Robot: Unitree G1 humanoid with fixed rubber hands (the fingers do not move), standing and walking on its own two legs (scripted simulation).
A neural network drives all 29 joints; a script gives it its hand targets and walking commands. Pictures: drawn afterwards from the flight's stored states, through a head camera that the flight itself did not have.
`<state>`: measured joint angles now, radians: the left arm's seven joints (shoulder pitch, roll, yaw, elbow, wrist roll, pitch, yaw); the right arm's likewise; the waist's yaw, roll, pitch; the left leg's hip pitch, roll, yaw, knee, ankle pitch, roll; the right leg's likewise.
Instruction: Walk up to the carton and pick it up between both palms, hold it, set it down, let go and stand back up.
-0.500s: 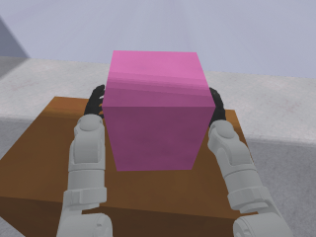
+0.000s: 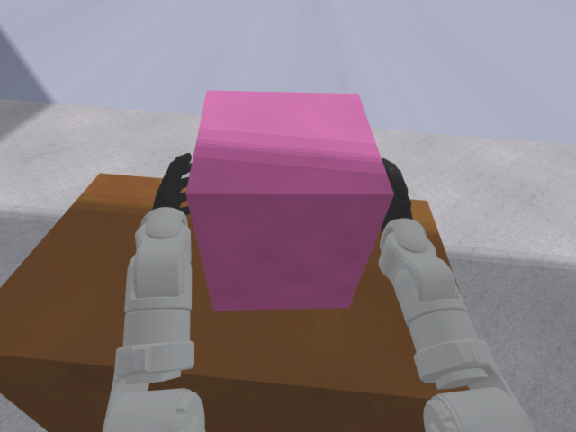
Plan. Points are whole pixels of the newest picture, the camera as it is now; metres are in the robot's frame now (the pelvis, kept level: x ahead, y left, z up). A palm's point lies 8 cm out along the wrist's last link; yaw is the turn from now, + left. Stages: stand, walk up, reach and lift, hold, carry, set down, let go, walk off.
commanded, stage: hold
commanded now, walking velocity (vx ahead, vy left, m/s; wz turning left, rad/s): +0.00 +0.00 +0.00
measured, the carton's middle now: (282, 206) +0.39 +0.00 +0.15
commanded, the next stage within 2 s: none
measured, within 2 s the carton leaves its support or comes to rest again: neither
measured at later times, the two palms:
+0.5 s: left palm (171, 209) +0.36 +0.15 +0.18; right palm (393, 215) +0.35 -0.15 +0.17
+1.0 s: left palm (172, 210) +0.36 +0.15 +0.18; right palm (395, 216) +0.35 -0.15 +0.17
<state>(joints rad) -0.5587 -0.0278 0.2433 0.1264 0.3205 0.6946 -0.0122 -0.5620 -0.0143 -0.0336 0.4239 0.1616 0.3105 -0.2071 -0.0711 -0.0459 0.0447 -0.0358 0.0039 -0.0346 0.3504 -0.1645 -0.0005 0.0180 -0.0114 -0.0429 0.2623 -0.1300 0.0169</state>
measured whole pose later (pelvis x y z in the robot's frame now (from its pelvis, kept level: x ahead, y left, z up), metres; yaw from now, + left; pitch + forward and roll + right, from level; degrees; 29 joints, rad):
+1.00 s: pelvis +0.00 +0.00 +0.00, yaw +0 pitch -9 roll -1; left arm -0.56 -0.03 0.25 0.12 0.32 0.70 -0.02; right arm -0.56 -0.02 -0.02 0.41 0.17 0.33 -0.22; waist -0.07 -0.03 0.05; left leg -0.03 0.01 -0.04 0.35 -0.17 0.00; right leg 0.02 -0.01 -0.04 0.27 -0.14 0.01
